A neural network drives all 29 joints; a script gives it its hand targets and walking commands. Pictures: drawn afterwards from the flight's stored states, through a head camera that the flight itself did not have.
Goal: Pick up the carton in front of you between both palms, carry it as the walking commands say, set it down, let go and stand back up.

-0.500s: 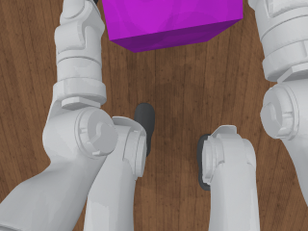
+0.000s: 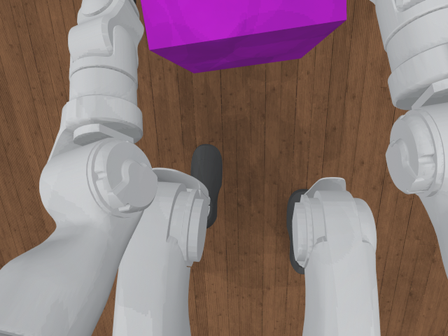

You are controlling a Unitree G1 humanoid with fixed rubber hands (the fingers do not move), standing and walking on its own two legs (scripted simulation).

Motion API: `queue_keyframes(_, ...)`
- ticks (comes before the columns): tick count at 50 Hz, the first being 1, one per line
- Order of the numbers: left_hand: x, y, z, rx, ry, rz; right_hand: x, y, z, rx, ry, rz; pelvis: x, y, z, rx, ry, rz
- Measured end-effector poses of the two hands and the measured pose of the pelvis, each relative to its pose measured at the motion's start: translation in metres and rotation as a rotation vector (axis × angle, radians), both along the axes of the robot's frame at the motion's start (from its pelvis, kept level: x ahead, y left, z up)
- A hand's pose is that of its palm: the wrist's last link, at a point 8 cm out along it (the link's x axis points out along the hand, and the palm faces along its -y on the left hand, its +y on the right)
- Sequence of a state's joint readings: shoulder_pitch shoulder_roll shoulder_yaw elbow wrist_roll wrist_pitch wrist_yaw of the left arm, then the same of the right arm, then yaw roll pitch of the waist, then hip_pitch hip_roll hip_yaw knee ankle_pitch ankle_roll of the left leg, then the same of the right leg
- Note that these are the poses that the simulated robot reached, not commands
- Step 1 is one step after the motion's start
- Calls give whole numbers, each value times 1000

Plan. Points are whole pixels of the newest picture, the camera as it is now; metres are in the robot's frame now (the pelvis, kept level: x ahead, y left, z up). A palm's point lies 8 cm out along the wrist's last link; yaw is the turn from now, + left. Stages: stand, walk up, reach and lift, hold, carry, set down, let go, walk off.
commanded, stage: set down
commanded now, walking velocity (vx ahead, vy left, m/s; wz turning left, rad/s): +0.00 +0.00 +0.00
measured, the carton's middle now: out of the picture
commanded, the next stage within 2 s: let go in 1.90 s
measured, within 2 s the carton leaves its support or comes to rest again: rests again in 0.56 s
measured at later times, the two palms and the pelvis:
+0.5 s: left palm out of the picture +0.54 +0.21 -0.18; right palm out of the picture +0.59 -0.10 -0.19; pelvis +0.00 +0.00 -0.01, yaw +0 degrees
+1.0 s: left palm out of the picture +0.55 +0.22 -0.16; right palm out of the picture +0.62 -0.14 -0.15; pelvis -0.01 +0.01 +0.00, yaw -1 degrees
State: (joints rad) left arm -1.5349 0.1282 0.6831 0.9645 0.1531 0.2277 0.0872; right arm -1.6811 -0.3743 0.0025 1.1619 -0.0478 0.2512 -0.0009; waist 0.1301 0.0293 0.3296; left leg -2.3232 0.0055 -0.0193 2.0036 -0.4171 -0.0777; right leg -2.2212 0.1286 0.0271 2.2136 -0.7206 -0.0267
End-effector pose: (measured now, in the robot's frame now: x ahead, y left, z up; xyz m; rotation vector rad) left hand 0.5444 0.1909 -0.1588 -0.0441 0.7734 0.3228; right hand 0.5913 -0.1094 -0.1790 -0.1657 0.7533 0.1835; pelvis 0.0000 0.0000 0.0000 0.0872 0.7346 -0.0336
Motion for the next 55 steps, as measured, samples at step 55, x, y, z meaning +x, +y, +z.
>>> queue_keyframes(55,-3,30,37,37,-114,51,36,-32,71,-50,-145,-51,-11,14,14,-8,-58,-14)
